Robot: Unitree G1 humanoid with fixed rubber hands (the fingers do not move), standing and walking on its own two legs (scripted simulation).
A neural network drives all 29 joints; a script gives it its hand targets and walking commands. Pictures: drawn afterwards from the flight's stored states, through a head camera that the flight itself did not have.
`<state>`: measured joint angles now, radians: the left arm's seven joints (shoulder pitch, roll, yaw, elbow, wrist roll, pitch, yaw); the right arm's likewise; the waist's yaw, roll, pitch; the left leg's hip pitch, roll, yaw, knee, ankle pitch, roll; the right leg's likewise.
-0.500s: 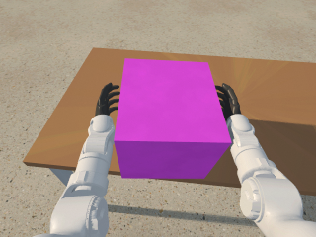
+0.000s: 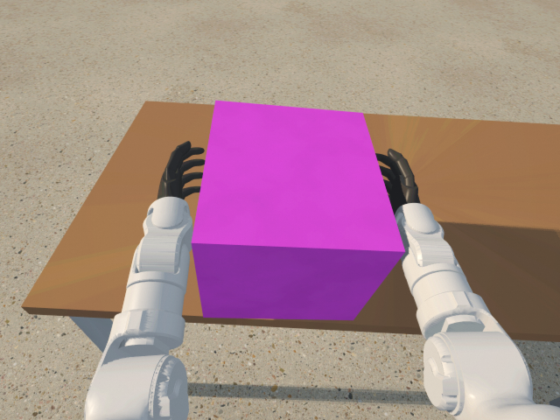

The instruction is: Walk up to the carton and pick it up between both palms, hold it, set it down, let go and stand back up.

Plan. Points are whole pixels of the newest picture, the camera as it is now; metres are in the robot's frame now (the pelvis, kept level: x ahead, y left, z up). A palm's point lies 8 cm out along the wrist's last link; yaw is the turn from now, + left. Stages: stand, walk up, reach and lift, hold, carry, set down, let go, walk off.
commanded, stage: reach and lift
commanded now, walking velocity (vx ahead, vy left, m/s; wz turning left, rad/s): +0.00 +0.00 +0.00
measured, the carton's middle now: (285, 212) +0.41 +0.02 +0.07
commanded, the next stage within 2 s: hold in 1.90 s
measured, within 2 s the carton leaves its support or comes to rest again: neither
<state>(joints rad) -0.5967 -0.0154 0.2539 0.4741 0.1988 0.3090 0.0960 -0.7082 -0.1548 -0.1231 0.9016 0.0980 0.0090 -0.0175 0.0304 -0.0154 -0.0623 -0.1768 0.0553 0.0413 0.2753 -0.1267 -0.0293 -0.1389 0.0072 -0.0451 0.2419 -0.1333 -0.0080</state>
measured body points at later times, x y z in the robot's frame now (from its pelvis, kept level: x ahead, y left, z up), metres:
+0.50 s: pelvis -0.01 +0.01 +0.00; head -0.04 +0.03 +0.45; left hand +0.37 +0.18 +0.17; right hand +0.38 -0.16 +0.15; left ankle +0.01 +0.14 -0.75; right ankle -0.01 -0.11 -0.75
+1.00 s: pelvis -0.01 +0.01 +0.00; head -0.05 +0.04 +0.45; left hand +0.38 +0.19 +0.19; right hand +0.38 -0.16 +0.17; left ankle +0.01 +0.14 -0.75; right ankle -0.01 -0.11 -0.75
